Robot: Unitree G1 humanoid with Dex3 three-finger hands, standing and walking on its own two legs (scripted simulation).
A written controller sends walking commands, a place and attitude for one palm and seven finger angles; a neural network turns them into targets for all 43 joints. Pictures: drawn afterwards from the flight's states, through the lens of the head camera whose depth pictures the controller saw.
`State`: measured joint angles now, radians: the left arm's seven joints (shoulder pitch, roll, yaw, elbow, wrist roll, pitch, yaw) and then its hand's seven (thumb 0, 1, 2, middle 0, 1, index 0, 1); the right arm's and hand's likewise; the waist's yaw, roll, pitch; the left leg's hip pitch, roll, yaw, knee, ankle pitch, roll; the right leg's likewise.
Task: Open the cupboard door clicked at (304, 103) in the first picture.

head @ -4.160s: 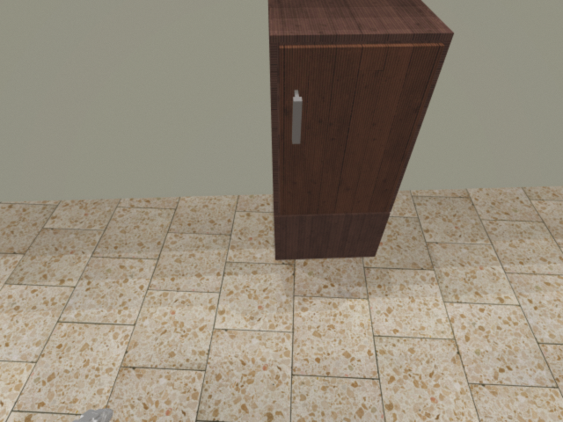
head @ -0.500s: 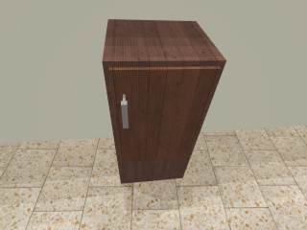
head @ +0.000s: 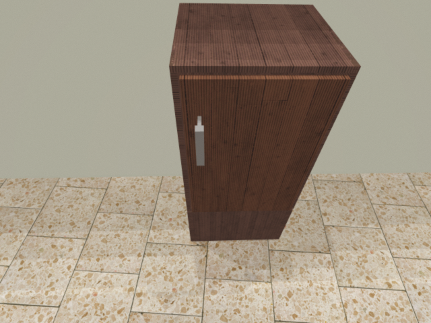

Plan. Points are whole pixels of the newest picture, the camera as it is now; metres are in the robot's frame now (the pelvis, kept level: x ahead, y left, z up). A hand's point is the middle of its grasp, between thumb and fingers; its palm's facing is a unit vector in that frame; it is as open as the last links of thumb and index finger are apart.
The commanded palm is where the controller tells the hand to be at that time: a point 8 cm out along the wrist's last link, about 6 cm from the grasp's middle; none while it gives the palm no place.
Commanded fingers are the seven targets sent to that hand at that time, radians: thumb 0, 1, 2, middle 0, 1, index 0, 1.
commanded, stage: look again from close up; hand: left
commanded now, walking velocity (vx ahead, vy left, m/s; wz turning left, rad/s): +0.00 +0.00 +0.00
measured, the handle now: (200, 141) +0.55 +0.08 -0.02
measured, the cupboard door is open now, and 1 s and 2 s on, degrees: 0 0 0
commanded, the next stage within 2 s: shuffle to correct the standing spot in 0.38 s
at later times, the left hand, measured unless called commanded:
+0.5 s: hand out of the picture +0.01 +0.21 -0.16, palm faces -0.01 -0.97 -0.23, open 7.4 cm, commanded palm none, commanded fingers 0.00 0.90 0.90 -0.20 -0.30 -0.20 -0.30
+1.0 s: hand out of the picture -0.08 +0.11 -0.18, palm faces +0.13 -0.98 -0.13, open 7.4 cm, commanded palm none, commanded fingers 0.00 0.90 0.90 -0.20 -0.30 -0.20 -0.30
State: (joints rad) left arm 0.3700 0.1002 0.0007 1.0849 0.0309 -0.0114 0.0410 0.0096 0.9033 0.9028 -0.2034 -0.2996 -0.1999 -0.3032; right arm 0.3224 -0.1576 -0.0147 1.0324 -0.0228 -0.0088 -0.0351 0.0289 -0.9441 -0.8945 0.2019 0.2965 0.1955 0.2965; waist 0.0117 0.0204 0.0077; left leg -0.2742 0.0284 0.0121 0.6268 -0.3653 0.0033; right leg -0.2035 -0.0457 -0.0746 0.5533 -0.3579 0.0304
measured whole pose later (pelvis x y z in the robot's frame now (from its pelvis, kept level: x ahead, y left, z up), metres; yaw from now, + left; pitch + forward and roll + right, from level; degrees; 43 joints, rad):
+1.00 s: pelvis -0.03 -0.04 +0.00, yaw +5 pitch -1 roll -1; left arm 0.41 0.14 0.03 1.02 0.04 0.07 0.01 0.01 0.91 0.90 -0.20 -0.30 -0.20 -0.30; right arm 0.36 -0.16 -0.04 1.06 -0.03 0.01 -0.04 0.00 -0.91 -0.89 0.20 0.30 0.19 0.30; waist -0.01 -0.03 0.01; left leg -0.32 0.07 0.11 0.63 -0.29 0.02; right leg -0.27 -0.03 -0.15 0.69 -0.41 -0.02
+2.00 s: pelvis +0.01 -0.15 +0.00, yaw +8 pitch -1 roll -1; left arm 0.25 0.20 0.05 0.96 0.03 0.05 0.03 0.01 0.90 0.90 -0.20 -0.30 -0.20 -0.30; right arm 0.16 -0.19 -0.05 0.95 -0.02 0.03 0.00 0.00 -0.91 -0.89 0.20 0.30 0.19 0.30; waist 0.02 -0.01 0.08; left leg -0.26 0.01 0.03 0.58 -0.31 0.01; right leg -0.35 -0.08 -0.06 0.59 -0.26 0.03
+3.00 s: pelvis +0.03 -0.14 +0.01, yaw +5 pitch -1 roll -1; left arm 0.31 0.12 -0.02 1.10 0.02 -0.02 0.04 0.01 0.91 0.90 -0.20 -0.30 -0.20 -0.30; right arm 0.29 -0.17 0.00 1.07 -0.01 -0.02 -0.03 0.01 -0.93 -0.89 0.20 0.30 0.19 0.30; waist 0.00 0.03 0.03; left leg -0.21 0.01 0.07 0.55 -0.32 0.02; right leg -0.18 -0.02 -0.04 0.52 -0.33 0.01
